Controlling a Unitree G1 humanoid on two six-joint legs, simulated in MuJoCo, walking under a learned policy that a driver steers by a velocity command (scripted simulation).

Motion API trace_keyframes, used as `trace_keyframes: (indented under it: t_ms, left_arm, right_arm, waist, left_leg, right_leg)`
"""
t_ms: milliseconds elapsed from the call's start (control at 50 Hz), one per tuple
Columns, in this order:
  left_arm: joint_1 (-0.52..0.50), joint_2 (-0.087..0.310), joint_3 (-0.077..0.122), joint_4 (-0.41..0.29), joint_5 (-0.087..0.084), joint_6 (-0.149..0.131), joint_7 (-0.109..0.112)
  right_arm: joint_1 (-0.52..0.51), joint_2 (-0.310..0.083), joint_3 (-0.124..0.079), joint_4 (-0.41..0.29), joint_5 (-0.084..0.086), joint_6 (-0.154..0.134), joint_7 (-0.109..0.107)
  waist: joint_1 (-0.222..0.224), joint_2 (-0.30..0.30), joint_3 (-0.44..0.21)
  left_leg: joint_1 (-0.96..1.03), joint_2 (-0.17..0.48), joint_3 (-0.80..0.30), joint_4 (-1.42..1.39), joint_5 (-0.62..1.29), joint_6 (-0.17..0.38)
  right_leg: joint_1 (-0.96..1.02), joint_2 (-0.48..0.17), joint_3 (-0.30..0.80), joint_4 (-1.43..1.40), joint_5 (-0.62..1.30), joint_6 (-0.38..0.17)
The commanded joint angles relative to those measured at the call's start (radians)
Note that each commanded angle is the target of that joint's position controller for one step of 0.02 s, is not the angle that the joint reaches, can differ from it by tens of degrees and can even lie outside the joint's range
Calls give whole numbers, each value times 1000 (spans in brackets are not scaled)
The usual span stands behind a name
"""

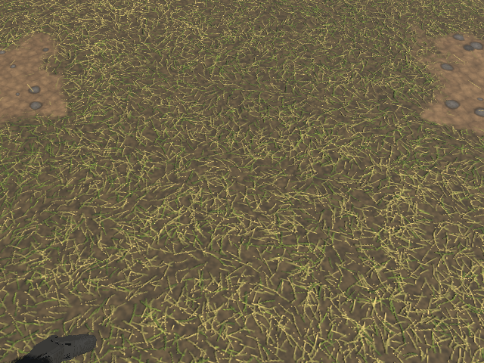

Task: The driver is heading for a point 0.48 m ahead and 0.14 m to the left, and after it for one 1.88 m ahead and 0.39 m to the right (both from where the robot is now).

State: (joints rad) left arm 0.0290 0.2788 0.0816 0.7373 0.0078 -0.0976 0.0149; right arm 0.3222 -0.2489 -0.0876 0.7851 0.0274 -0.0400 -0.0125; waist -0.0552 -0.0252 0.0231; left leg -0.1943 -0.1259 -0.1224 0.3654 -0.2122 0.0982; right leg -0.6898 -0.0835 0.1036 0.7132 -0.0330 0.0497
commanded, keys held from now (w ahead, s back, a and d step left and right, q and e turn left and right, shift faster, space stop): w+q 0.54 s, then e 0.46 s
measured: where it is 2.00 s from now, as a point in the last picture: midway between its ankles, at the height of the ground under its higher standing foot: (208, 353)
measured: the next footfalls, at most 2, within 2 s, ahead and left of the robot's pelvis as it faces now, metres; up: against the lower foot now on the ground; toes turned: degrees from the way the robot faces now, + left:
right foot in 0.16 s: +0.28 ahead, -0.13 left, +0.00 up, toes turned +10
left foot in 0.66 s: +0.48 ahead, +0.20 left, +0.00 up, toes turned +23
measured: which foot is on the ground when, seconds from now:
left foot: down 0.00-0.18, up 0.20-0.64, down 0.66-1.00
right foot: up 0.00-0.14, down 0.16-0.66, up 0.68-1.00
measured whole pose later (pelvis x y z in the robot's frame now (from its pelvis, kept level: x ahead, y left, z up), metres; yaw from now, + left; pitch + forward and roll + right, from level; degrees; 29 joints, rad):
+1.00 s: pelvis +0.43 +0.08 +0.00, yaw +14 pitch +1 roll +1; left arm 0.19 0.29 0.08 0.82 -0.01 0.04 0.03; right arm 0.12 -0.24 -0.06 0.81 -0.02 -0.03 -0.03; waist 0.01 -0.04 0.05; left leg -0.24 0.01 0.17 0.36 -0.14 0.05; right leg -0.57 -0.09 0.00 0.92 -0.28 0.08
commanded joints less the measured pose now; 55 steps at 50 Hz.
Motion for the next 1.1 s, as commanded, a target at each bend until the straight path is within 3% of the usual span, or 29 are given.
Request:
trace_keyframes:
  t_ms: [20,100,140,160,180,200,220,240,260,280,340,400,480,540,580,620,640,660,680,700,720,740,760,780,820,860,900,980,1100]
  left_arm:
    - [-86,34,-1,-82,-15,-9,-15]
    - [-107,92,15,-108,-23,-26,-28]
    - [11,116,30,-83,-20,-43,-26]
    - [150,159,46,-64,-3,-49,-21]
    - [296,235,67,-42,20,-42,-17]
    - [318,184,57,-27,-6,-34,-27]
    - [263,107,36,-48,-14,-26,-24]
    - [205,86,27,-57,-8,-15,-20]
    - [163,63,20,-52,-5,-10,-20]
    - [146,47,11,-43,0,-10,-19]
    - [151,49,16,-15,-7,-20,-24]
    - [170,92,31,13,-5,-24,-23]
    - [187,122,37,36,-12,-12,-13]
    - [241,153,43,59,-22,-1,-9]
    - [272,158,41,82,-35,13,-11]
    - [272,190,44,96,-48,24,-10]
    - [253,196,42,100,-55,28,-7]
    - [259,174,30,105,-53,26,-6]
    - [250,91,-5,64,-5,18,-9]
    - [429,32,-34,97,-18,11,-24]
    - [369,150,0,129,-48,15,-24]
    - [286,146,2,96,-66,23,-21]
    - [259,117,-3,101,-52,35,-7]
    - [262,116,3,109,-35,56,4]
    - [339,83,6,134,-30,99,16]
    - [334,83,14,115,-26,120,29]
    - [277,83,16,82,-20,129,33]
    - [184,74,12,28,-18,137,14]
    - [143,86,20,-29,-21,149,-24]
  right_arm:
    - [-16,-153,-39,-60,6,-15,-8]
    - [20,-143,-40,-51,9,-12,-12]
    - [2,-124,-34,-65,4,-13,-12]
    - [-25,-81,-17,-87,-4,-19,-4]
    - [99,-31,-1,-98,15,-24,-2]
    - [121,-88,-1,-99,19,-24,-5]
    - [53,-167,-23,-95,19,-18,-6]
    - [-17,-173,-27,-109,6,-10,-9]
    - [-59,-162,-29,-125,-8,-9,-8]
    - [-71,-142,-29,-133,-5,-7,-5]
    - [-65,-81,-19,-142,6,5,3]
    - [-120,-71,-13,-164,0,8,8]
    - [-229,-57,2,-181,0,-4,33]
    - [-321,-55,8,-213,2,-4,51]
    - [-361,-48,12,-237,-8,-8,56]
    - [-306,-81,-4,-231,-25,-15,58]
    - [-186,-118,-23,-193,-32,-19,55]
    - [-65,-170,-42,-151,-42,-21,42]
    - [80,-259,-53,-123,-70,-19,20]
    - [49,-271,-35,-135,-76,-17,21]
    - [50,-205,-27,-141,-63,-5,23]
    - [-34,-175,-15,-131,-46,-9,27]
    - [-108,-138,-3,-121,-32,-13,27]
    - [-163,-108,5,-114,-30,-16,29]
    - [-235,-96,7,-102,-58,-26,29]
    - [-287,-111,4,-96,-65,-33,19]
    - [-281,-120,1,-74,-59,-28,0]
    - [-267,-143,-7,-41,-49,-3,-30]
    - [-251,-193,-25,-12,-16,35,-28]
  waist:
    - [1,97,-46]
    - [8,129,-48]
    - [76,143,-93]
    - [146,95,-202]
    - [137,-147,-376]
    - [133,-257,-392]
    - [145,-141,-245]
    - [135,-67,-143]
    - [114,-39,-74]
    - [91,-49,-43]
    - [69,-72,-21]
    - [74,-44,-16]
    - [110,-40,4]
    - [142,-31,34]
    - [138,-25,57]
    - [82,-64,2]
    - [6,-65,-66]
    - [-56,-46,-140]
    - [-88,122,-305]
    - [-9,271,-526]
    - [-64,131,-532]
    - [-35,138,-364]
    - [9,75,-255]
    - [44,90,-185]
    - [105,133,-160]
    - [123,155,-128]
    - [107,144,-104]
    - [74,135,-80]
    - [67,138,-77]
  left_leg:
    - [-112,195,-174,-87,201,128]
    - [17,247,-305,17,124,112]
    - [24,205,-308,134,209,80]
    - [-70,155,-249,349,194,48]
    - [-397,22,-103,690,-85,-35]
    - [-567,58,-90,866,-373,-49]
    - [-633,110,-92,947,-290,-56]
    - [-623,145,-48,955,-210,-64]
    - [-600,175,-37,910,-153,-66]
    - [-560,202,-34,871,-117,-64]
    - [-532,232,-1,801,-72,-68]
    - [-569,242,5,670,43,-85]
    - [-502,232,67,427,244,-81]
    - [-486,218,110,322,258,-69]
    - [-436,185,127,245,185,-49]
    - [-298,122,162,186,113,-13]
    - [-131,94,175,113,188,14]
    - [103,114,157,75,397,40]
    - [449,372,-95,191,935,118]
    - [675,638,-416,189,1121,317]
    - [565,558,-302,159,1035,270]
    - [451,504,-170,124,929,221]
    - [305,448,-104,73,790,172]
    - [166,418,-49,19,697,151]
    - [-46,391,51,-73,616,147]
    - [-106,397,106,-116,528,157]
    - [-94,409,131,-141,394,152]
    - [-43,430,162,-159,218,144]
    - [74,481,175,-37,280,102]
  right_leg:
    - [202,86,-52,-151,146,-2]
    - [232,93,-11,-229,1,-43]
    - [410,97,-33,-297,-27,-88]
    - [652,-13,54,-268,-32,-145]
    - [1054,-255,426,-293,-175,-315]
    - [1094,-354,688,-380,-399,-357]
    - [975,-317,579,-405,-476,-312]
    - [842,-275,443,-422,-382,-271]
    - [722,-233,336,-450,-273,-253]
    - [648,-196,253,-476,-191,-231]
    - [581,-162,101,-534,-56,-231]
    - [607,-168,-1,-557,83,-243]
    - [621,-135,-149,-563,139,-209]
    - [681,-162,-193,-558,132,-199]
    - [703,-175,-197,-508,297,-196]
    - [740,-175,-193,-387,599,-181]
    - [726,-148,-206,-260,677,-156]
    - [615,-101,-225,-90,607,-114]
    - [349,-9,-230,260,34,-56]
    - [125,111,-56,562,-719,-14]
    - [131,69,56,597,-684,-13]
    - [49,33,18,555,-631,-14]
    - [48,-6,-16,482,-557,-3]
    - [100,-26,-32,441,-497,9]
    - [270,-14,-59,441,-388,32]
    - [263,-6,-69,417,-337,44]
    - [220,-25,-64,350,-271,39]
    - [210,-38,-87,199,-217,22]
    - [267,0,-159,-9,-298,-33]
Keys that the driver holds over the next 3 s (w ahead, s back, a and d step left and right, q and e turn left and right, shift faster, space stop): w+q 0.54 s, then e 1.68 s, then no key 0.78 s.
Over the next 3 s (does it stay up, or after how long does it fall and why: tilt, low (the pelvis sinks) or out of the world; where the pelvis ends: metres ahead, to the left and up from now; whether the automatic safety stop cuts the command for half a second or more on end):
stays up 0.51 0.05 -0.01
